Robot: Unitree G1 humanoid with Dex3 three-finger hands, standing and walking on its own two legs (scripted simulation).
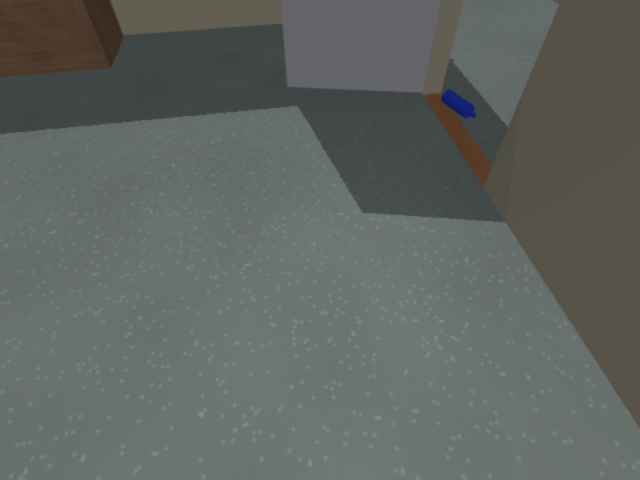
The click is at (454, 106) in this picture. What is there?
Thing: lying bottle
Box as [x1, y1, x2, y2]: [441, 90, 475, 117]
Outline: 444,92 441,100 463,117 467,117 470,115 472,117 475,116 475,113 473,112 474,107 470,103 451,90 447,90
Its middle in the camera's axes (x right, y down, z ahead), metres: +0.82 -0.79 +2.26
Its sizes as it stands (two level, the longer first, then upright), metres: 0.243 0.080 0.080
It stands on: the floor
